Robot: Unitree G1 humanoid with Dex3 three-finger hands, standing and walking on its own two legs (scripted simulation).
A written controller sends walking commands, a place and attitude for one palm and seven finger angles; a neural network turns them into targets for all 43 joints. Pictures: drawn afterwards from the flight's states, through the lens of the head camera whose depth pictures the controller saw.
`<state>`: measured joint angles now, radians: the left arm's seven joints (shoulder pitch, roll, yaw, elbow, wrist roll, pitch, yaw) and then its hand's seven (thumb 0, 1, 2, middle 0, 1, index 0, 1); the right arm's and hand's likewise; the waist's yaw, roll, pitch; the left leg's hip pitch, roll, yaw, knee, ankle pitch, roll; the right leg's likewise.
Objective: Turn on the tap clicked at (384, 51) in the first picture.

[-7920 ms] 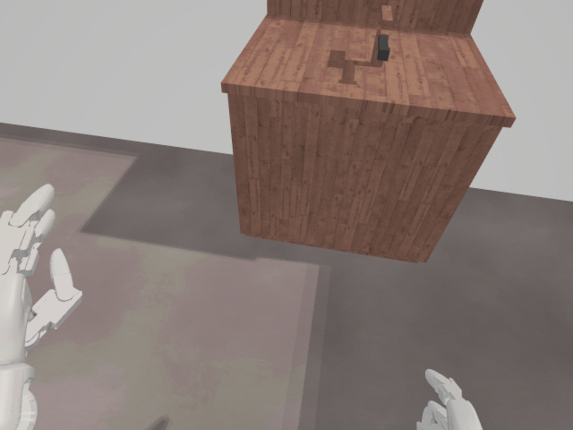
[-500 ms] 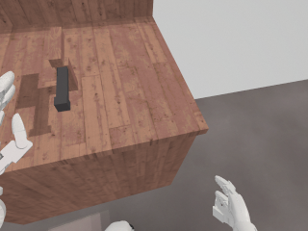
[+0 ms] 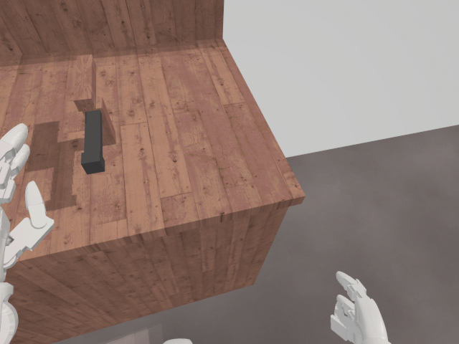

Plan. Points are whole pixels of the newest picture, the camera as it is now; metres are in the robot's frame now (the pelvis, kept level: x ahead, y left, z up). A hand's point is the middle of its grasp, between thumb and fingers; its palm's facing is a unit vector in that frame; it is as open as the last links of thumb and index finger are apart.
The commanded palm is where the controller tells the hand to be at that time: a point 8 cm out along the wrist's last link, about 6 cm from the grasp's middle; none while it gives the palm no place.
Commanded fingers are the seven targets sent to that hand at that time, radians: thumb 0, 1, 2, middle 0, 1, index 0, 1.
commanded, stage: shuffle to correct the standing spot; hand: left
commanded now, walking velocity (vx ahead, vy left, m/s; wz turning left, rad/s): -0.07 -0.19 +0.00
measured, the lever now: (93, 162) +0.36 +0.26 +0.10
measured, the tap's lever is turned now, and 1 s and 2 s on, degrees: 0 0 0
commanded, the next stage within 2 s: come to a stop and stand still in 0.12 s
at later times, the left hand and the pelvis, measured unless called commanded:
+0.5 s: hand (75, 227) +0.22 +0.22 +0.15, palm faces +0.35 -0.85 -0.40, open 7.4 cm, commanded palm +0.17 +0.26 +0.18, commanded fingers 0.00 0.90 0.90 -0.20 -0.30 -0.20 -0.30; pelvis +0.00 -0.02 +0.00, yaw +0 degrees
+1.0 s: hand (50, 211) +0.24 +0.26 +0.15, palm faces +0.36 -0.83 -0.42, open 7.4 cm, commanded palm +0.18 +0.28 +0.18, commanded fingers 0.00 0.90 0.90 -0.20 -0.30 -0.20 -0.30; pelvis +0.01 +0.00 +0.00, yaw -1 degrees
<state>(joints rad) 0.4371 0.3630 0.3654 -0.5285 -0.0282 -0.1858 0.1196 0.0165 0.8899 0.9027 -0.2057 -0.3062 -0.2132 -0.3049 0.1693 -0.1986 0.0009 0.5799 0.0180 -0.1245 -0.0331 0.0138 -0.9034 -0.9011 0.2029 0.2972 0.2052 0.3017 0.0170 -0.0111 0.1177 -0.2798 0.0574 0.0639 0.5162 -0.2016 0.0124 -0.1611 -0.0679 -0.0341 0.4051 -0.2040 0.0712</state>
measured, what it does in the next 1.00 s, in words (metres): stands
